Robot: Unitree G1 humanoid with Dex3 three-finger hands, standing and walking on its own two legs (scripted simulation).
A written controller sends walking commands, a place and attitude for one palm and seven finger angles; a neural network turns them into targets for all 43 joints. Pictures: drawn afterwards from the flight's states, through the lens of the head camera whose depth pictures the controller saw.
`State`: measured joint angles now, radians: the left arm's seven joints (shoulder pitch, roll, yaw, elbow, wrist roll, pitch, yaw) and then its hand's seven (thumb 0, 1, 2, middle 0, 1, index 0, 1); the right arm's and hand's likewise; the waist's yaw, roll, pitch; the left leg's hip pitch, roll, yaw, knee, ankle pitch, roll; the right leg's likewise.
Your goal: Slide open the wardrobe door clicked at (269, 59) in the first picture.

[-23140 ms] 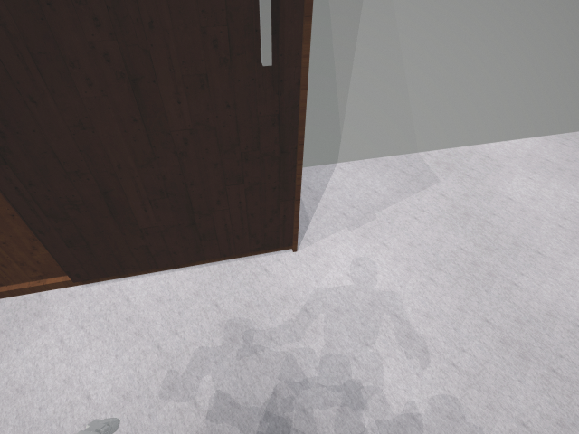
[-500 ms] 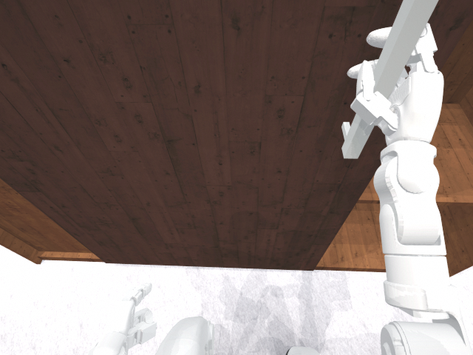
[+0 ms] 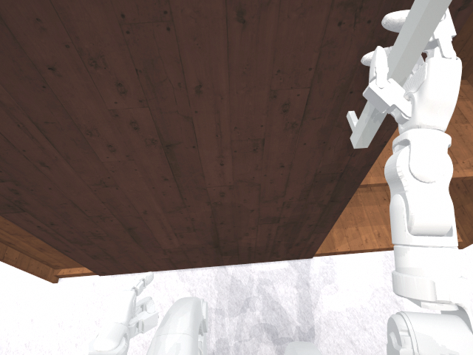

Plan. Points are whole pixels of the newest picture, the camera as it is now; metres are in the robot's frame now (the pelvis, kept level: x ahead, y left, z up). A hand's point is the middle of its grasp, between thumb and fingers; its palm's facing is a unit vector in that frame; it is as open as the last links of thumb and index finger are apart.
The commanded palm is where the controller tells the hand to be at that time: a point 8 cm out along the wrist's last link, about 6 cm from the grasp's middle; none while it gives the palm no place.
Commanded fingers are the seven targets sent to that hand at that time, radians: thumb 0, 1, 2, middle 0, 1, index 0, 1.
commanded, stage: step sideways, sliding the door along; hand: right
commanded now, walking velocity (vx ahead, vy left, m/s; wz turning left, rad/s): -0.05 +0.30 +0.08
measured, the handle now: (394, 47) +0.43 -0.22 +0.25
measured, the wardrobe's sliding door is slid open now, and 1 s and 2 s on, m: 0.65 0.69 0.69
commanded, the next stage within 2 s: stop walking and hold the door there in 0.46 s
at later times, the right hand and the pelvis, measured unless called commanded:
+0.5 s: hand (343, 80) +0.40 -0.16 +0.23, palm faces +0.69 +0.72 -0.05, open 7.1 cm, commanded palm +0.36 -0.10 +0.20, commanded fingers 0.00 -0.90 -0.90 0.45 1.40 0.45 1.40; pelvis +0.07 +0.18 -0.04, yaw -1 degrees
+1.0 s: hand (348, 80) +0.41 -0.17 +0.22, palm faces +0.70 +0.70 -0.17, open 6.6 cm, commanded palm +0.36 -0.17 +0.18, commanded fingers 0.00 -0.90 -0.90 0.45 1.40 0.45 1.40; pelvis +0.11 +0.20 -0.01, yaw +3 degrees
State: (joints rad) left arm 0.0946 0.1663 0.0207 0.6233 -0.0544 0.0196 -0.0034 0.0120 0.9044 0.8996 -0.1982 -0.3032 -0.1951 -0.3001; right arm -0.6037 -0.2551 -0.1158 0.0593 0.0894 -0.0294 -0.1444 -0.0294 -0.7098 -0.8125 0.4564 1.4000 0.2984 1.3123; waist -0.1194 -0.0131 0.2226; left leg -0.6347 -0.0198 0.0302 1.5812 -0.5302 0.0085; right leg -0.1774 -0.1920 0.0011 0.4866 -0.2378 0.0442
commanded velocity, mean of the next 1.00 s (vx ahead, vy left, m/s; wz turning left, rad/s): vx -0.12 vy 0.06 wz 0.00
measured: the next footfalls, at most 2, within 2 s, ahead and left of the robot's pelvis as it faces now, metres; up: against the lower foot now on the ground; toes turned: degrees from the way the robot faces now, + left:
left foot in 0.28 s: +0.19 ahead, +0.35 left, +0.00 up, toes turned +3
right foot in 0.46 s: +0.10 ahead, +0.12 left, +0.00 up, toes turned -1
